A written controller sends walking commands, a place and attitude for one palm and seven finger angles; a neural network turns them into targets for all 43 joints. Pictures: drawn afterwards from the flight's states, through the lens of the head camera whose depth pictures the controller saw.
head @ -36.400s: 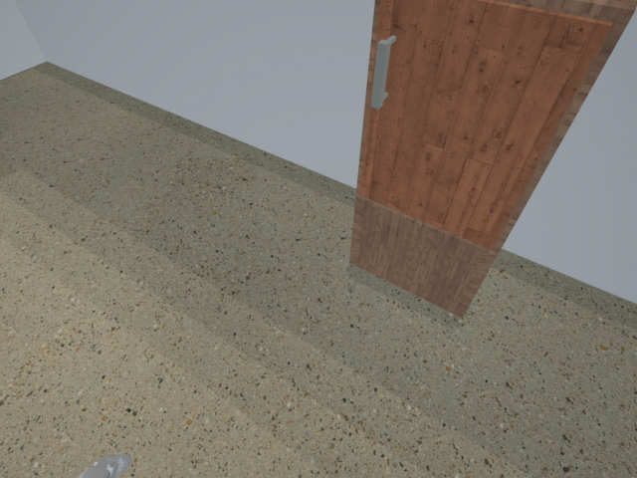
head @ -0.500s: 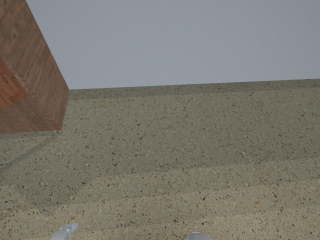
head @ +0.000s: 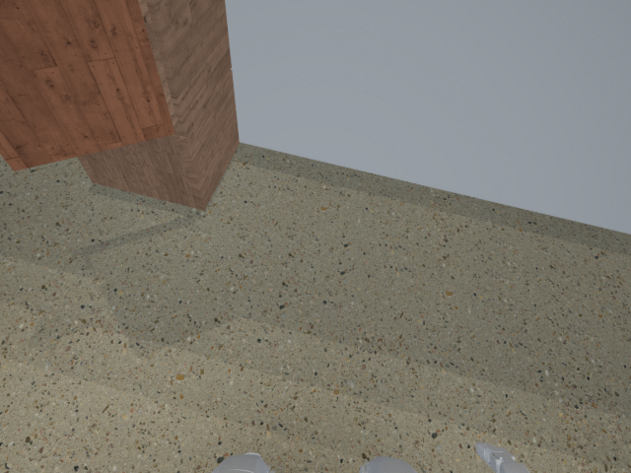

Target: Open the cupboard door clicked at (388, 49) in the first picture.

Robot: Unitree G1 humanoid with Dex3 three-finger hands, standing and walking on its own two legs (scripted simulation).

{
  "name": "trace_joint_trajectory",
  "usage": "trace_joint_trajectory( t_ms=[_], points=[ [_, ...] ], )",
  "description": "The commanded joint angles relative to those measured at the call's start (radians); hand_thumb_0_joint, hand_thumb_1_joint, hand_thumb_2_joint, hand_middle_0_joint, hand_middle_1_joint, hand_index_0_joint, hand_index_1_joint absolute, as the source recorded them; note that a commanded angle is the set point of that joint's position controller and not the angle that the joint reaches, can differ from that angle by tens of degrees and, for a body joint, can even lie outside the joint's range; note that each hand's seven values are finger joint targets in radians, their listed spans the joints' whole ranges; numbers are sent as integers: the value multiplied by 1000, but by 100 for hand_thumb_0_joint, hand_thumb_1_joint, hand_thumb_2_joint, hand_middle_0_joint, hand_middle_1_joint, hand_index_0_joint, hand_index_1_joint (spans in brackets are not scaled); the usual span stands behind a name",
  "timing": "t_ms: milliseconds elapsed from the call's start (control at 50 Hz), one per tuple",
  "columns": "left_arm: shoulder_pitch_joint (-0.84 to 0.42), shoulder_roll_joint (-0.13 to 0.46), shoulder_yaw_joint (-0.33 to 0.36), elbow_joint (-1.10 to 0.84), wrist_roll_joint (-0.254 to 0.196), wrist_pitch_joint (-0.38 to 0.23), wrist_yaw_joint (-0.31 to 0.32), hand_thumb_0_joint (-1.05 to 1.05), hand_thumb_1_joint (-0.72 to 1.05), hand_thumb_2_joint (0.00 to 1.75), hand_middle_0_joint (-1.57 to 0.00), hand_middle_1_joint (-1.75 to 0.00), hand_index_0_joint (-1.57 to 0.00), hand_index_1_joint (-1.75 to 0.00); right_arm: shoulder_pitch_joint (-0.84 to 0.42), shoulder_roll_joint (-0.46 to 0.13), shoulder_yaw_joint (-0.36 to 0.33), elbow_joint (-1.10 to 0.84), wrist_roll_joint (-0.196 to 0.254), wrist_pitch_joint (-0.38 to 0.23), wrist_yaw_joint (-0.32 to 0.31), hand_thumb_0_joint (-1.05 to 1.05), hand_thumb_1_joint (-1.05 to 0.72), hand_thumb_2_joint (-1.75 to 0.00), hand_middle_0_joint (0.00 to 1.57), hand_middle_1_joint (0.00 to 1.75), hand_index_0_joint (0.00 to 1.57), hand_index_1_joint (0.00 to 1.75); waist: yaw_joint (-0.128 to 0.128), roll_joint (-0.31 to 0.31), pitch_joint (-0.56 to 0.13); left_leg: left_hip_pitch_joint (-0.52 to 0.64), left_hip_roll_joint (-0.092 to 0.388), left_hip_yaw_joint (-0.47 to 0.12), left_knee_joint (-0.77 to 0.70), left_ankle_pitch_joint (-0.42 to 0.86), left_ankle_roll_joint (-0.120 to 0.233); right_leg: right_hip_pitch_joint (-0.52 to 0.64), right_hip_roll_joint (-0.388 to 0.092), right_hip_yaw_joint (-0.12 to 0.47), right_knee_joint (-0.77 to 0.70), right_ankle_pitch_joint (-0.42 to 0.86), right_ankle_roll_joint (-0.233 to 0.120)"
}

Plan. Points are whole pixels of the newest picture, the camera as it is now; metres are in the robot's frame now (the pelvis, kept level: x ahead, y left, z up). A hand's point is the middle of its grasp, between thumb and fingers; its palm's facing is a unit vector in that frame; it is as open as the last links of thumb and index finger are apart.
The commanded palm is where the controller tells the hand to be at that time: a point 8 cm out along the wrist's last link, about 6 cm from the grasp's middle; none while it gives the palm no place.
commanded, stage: turn to face it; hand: left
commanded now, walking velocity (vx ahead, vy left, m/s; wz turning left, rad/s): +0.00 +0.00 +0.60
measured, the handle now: out of the picture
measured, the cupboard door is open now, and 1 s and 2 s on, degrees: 39 39 39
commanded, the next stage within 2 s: take the last steps up to it in 0.64 s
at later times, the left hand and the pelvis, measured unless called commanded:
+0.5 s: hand out of the picture +0.09 +0.18 -0.14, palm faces +0.26 -0.93 -0.26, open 7.4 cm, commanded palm none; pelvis +0.03 -0.04 +0.01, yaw +17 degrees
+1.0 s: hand out of the picture +0.00 +0.22 -0.15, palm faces +0.48 -0.85 -0.20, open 7.4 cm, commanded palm none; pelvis +0.04 +0.02 +0.02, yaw +26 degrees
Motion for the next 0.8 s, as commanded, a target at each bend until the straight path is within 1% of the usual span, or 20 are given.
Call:
trace_joint_trajectory(
  t_ms=[0, 40, 100, 220, 300, 320, 340, 360, 380, 400, 420, 460, 500, 600, 640, 660, 680, 700, 720, 780],
  points=[
    [-49, 79, 26, -99, 8, -32, -9, 0, 90, 90, -20, -30, -20, -30, 82, -203, -49, -38, -5, -23, -32, 0, -90, -90, 20, 30, 20, 30, -30, 204, -173, 209, 267, -324, -311, 405, 88, -170, 13, 89, 146, 134, 4],
    [-29, 78, 26, -90, 7, -32, -9, 0, 90, 90, -20, -30, -20, -30, 83, -195, -47, -34, -2, -27, -32, 0, -90, -90, 20, 30, 20, 30, -19, 180, -188, 228, 247, -301, -305, 435, 87, -149, 25, 84, 88, 155, 7],
    [-60, 74, 23, -100, 6, -32, -8, 0, 90, 90, -20, -30, -20, -30, 108, -199, -50, -20, -4, -25, -30, 0, -90, -90, 20, 30, 20, 30, -30, 164, -172, 219, 246, -349, -315, 401, 100, -132, 47, 82, 4, 149, 11],
    [-103, 70, 16, -129, 1, -39, -3, 0, 90, 90, -20, -30, -20, -30, 120, -204, -61, -10, -10, -13, -25, 0, -90, -90, 20, 30, 20, 30, -41, 223, -174, 199, 217, -414, -282, 415, 96, -35, 99, 68, -208, 117, 0],
    [-28, 77, 17, -116, -7, -53, 8, 0, 90, 90, -20, -30, -20, -30, 88, -190, -65, -23, -4, -6, -25, 0, -90, -90, 20, 30, 20, 30, -2, 220, -205, 112, 180, -448, -206, 493, 68, 191, 137, 59, -471, 218, -20],
    [17, 93, 24, -104, -7, -61, 12, 0, 90, 90, -20, -30, -20, -30, 67, -176, -63, -29, 2, -5, -23, 0, -90, -90, 20, 30, 20, 30, 25, 184, -210, 45, 146, -429, -166, 413, 32, 303, 117, 68, -610, 313, -28],
    [50, 151, 35, -97, 2, -72, 18, 0, 90, 90, -20, -30, -20, -30, 79, -132, -58, -36, 12, -7, -17, 0, -90, -90, 20, 30, 20, 30, 37, 41, -224, -106, 68, -350, -41, 200, -28, 456, -37, 215, -722, 343, -70],
    [54, 209, 43, -97, 15, -76, 21, 0, 90, 90, -20, -30, -20, -30, 82, -84, -48, -55, 15, -9, -11, 0, -90, -90, 20, 30, 20, 30, 40, -196, -197, -241, -79, -137, 179, -223, -104, 473, -288, 429, -758, 469, -190],
    [45, 218, 37, -111, 13, -71, 21, 0, 90, 90, -20, -30, -20, -30, 87, -108, -54, -59, 3, -3, -7, 0, -90, -90, 20, 30, 20, 30, 31, -131, -169, -204, -45, -137, 376, -296, -99, 334, -362, 405, -747, 535, -259],
    [19, 162, 32, -105, 8, -77, 26, 0, 90, 90, -20, -30, -20, -30, 64, -103, -55, -36, -1, 11, -9, 0, -90, -90, 20, 30, 20, 30, 15, -143, -153, -220, -15, -148, 495, -261, -105, 313, -287, 376, -721, 638, -257],
    [-17, 136, 19, -107, 5, -79, 23, 0, 90, 90, -20, -30, -20, -30, 73, -102, -53, -22, 0, 17, -5, 0, -90, -90, 20, 30, 20, 30, -9, -170, -117, -239, 7, -134, 557, -199, -115, 307, -225, 264, -697, 721, -235],
    [-21, 104, 10, -109, 3, -82, 20, 0, 90, 90, -20, -30, -20, -30, 64, -86, -43, -11, 3, 22, 2, 0, -90, -90, 20, 30, 20, 30, -16, -151, -117, -225, 25, -97, 549, -130, -129, 314, -169, 132, -677, 833, -208],
    [13, 111, 15, -95, 9, -85, 21, 0, 90, 90, -20, -30, -20, -30, 30, -65, -33, -10, 6, 21, 5, 0, -90, -90, 20, 30, 20, 30, 0, -117, -119, -192, 27, -59, 430, -139, -134, 341, -166, 97, -664, 886, -200],
    [97, 158, 30, -39, 17, -80, 15, 0, 90, 90, -20, -30, -20, -30, -23, -39, -10, -8, 13, 3, 3, 0, -90, -90, 20, 30, 20, 30, 38, -145, -137, -55, -3, 22, 78, -142, -116, 386, -174, 73, -591, 978, -195],
    [77, 156, 31, -30, 9, -76, 13, 0, 90, 90, -20, -30, -20, -30, 30, -52, -8, 13, 10, -4, -2, 0, -90, -90, 20, 30, 20, 30, 2, -148, -144, 72, -10, 28, -83, -2, -104, 320, -151, 39, -540, 884, -153],
    [64, 151, 29, -32, 1, -73, 10, 0, 90, 90, -20, -30, -20, -30, 75, -75, -13, 27, 7, -11, -3, 0, -90, -90, 20, 30, 20, 30, -27, -105, -167, 182, 3, 17, -201, 122, -89, 262, -132, 14, -465, 817, -114],
    [72, 110, 23, -45, -5, -68, 6, 0, 90, 90, -20, -30, -20, -30, 109, -147, -29, 29, -1, -23, -5, 0, -90, -90, 20, 30, 20, 30, -40, 82, -223, 338, 153, -143, -243, 350, -36, 120, -72, -41, -319, 587, -60],
    [74, 44, 3, -71, -13, -62, 3, 0, 90, 90, -20, -30, -20, -30, 173, -236, -47, 33, -7, -24, -13, 0, -90, -90, 20, 30, 20, 30, -65, 359, -260, 413, 395, -424, -247, 751, 116, -45, 26, -58, -147, -36, -6],
    [22, 62, -1, -63, 0, -43, 12, 0, 90, 90, -20, -30, -20, -30, 188, -232, -44, 47, -7, -17, -28, 0, -90, -90, 20, 30, 20, 30, -80, 283, -258, 346, 412, -422, -266, 707, 170, -31, 37, 33, -36, -136, -20],
    [-24, 48, 6, -35, 6, -43, -7, 0, 90, 90, -20, -30, -20, -30, 125, -176, -26, 33, -10, -29, -46, 0, -90, -90, 20, 30, 20, 30, -43, 251, -157, 250, 309, -356, -314, 375, 146, -107, 39, 63, 63, -7, -37]
  ],
)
